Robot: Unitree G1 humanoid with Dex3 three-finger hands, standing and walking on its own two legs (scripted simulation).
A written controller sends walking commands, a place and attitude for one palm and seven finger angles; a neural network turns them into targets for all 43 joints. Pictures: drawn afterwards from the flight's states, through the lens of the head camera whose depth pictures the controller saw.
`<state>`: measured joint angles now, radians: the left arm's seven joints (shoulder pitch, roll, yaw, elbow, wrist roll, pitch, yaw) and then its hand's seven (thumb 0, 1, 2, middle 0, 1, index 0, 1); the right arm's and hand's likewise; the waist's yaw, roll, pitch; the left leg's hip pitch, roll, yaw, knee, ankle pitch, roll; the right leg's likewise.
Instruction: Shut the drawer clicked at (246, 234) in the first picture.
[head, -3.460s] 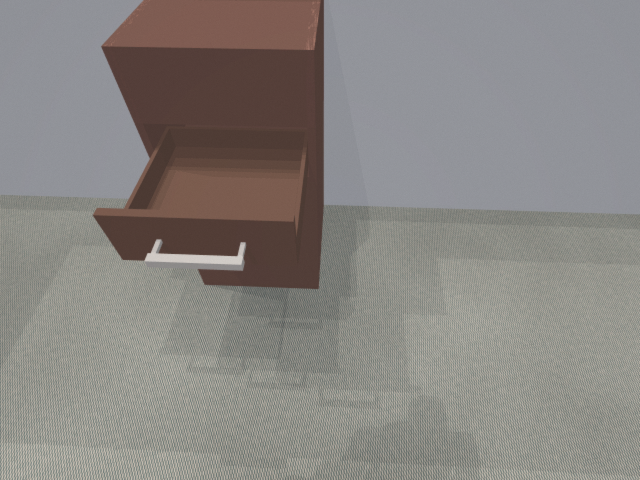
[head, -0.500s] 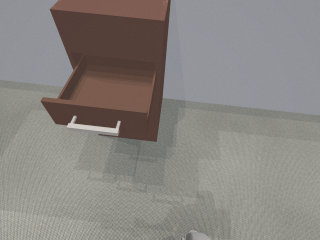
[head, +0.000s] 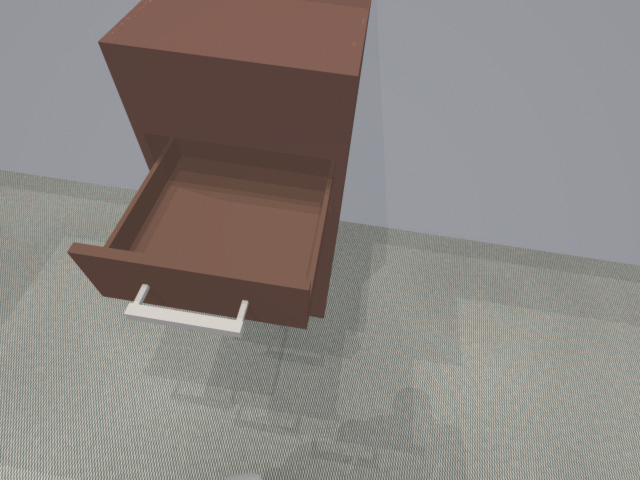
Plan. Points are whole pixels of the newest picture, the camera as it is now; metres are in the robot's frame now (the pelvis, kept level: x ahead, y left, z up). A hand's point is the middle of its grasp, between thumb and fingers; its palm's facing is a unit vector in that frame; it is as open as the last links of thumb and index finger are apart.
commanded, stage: come to a stop and stand still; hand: left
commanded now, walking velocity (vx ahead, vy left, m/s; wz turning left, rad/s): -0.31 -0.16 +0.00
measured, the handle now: (189, 309) +0.37 +0.24 -0.13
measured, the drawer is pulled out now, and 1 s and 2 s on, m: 0.30 0.30 0.30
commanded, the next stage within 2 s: look again from close up in 1.36 s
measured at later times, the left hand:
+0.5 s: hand out of the picture +0.11 +0.18 -0.16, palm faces +0.05 -0.97 -0.24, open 7.4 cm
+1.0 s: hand out of the picture +0.06 +0.20 -0.16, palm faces +0.03 -0.97 -0.22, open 7.4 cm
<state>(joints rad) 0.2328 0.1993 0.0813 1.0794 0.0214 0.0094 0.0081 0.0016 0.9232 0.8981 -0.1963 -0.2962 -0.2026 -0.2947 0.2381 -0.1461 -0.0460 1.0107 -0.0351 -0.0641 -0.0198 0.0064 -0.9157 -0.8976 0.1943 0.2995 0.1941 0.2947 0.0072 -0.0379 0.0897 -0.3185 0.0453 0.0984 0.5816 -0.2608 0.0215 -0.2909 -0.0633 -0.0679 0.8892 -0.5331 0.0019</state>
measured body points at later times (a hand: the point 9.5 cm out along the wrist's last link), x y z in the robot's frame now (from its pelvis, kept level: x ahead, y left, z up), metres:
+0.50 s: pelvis +0.03 -0.02 +0.00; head +0.08 -0.02 +0.45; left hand +0.11 +0.23 -0.14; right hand +0.08 -0.26 -0.15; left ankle +0.03 +0.11 -0.73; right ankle +0.04 -0.11 -0.73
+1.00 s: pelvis +0.02 +0.02 +0.01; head +0.02 +0.02 +0.46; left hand +0.06 +0.25 -0.14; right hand +0.07 -0.22 -0.14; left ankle +0.03 +0.11 -0.73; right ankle +0.04 -0.11 -0.73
